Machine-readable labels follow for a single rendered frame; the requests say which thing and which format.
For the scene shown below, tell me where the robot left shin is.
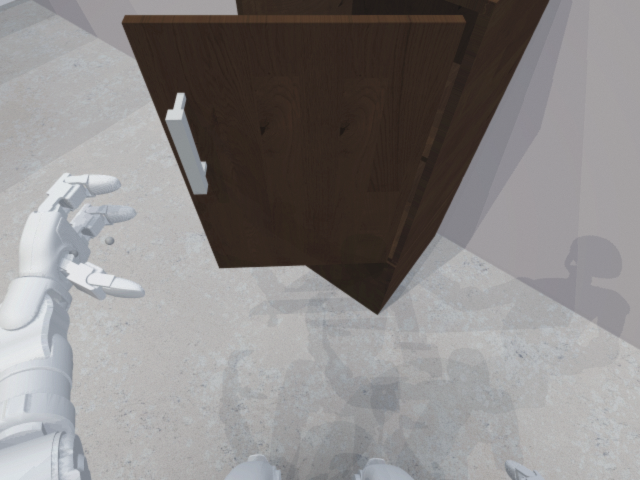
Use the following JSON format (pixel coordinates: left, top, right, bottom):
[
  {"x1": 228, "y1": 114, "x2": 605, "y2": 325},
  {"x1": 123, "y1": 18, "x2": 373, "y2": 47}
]
[{"x1": 247, "y1": 454, "x2": 269, "y2": 463}]

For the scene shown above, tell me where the robot left upper arm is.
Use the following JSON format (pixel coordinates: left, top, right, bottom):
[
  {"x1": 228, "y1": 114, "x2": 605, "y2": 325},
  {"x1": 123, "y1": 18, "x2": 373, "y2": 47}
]
[{"x1": 0, "y1": 431, "x2": 91, "y2": 480}]

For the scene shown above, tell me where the robot shin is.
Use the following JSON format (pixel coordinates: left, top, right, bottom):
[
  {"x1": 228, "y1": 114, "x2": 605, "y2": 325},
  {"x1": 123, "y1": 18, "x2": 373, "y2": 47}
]
[
  {"x1": 247, "y1": 454, "x2": 269, "y2": 463},
  {"x1": 362, "y1": 458, "x2": 385, "y2": 471}
]

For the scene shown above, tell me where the handle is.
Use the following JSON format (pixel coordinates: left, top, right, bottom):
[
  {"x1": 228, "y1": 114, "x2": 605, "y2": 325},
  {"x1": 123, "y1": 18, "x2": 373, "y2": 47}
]
[{"x1": 165, "y1": 93, "x2": 208, "y2": 195}]

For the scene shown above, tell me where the right robot hand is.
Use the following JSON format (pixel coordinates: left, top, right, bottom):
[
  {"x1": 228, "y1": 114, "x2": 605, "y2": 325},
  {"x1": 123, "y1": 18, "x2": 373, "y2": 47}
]
[{"x1": 505, "y1": 460, "x2": 545, "y2": 480}]

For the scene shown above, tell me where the left robot forearm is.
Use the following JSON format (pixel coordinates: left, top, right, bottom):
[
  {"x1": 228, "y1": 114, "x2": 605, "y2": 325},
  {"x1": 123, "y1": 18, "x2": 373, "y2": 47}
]
[{"x1": 0, "y1": 276, "x2": 75, "y2": 450}]

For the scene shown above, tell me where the left robot hand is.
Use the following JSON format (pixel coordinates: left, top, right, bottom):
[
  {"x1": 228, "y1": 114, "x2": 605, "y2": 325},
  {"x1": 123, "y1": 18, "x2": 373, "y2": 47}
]
[{"x1": 18, "y1": 173, "x2": 145, "y2": 301}]

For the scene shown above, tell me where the robot right shin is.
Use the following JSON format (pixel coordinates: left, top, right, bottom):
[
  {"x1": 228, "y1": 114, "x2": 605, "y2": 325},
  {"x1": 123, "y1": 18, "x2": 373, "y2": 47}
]
[{"x1": 362, "y1": 458, "x2": 385, "y2": 471}]

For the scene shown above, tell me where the cupboard door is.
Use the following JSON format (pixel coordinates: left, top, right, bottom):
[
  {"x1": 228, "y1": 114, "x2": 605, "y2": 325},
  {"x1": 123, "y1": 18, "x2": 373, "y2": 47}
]
[{"x1": 122, "y1": 15, "x2": 466, "y2": 268}]

